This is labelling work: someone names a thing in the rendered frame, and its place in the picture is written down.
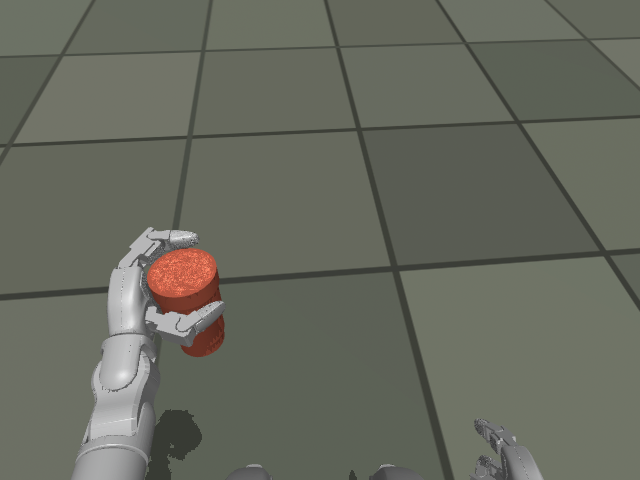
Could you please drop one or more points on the left robot arm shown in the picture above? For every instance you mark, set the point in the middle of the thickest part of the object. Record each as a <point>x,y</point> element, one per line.
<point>118,438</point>

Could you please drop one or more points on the cup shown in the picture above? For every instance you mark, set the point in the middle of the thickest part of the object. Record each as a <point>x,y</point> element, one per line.
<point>185,280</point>

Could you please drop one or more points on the right robot hand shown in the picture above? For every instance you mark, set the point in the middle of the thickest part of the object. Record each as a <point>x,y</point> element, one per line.
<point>517,461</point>

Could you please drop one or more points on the left robot hand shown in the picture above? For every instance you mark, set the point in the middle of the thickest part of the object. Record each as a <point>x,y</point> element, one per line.
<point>131,307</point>

